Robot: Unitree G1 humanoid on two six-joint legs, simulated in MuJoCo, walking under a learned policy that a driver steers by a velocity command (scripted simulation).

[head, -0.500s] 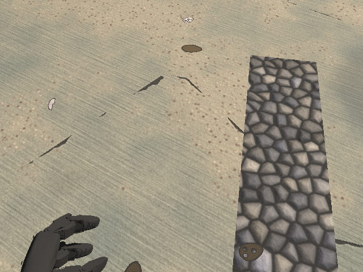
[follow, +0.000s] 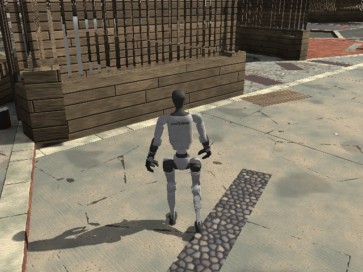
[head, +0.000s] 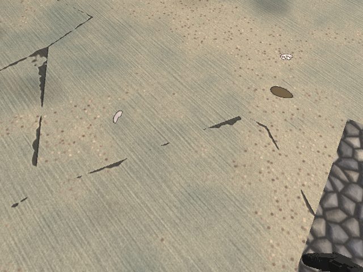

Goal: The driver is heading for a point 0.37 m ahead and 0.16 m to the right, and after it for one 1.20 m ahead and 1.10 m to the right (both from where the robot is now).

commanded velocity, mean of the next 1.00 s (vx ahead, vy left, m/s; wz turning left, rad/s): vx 0.42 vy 0.00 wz -0.37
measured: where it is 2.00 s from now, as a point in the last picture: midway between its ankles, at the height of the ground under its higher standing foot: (210, 250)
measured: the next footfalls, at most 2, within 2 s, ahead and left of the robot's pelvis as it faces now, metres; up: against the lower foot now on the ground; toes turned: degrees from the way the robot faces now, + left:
right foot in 0.20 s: +0.10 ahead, -0.16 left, +0.00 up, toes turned +0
left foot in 0.50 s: +0.17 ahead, +0.12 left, +0.00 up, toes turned -1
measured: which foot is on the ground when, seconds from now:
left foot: down 0.00-0.26, up 0.28-0.48, down 0.50-0.90, up 0.92-1.00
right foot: up 0.00-0.18, down 0.20-0.50, up 0.52-0.88, down 0.90-1.00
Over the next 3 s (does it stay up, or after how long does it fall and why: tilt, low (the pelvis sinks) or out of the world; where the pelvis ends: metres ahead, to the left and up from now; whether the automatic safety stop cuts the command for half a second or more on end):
stays up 0.64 -0.43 -0.04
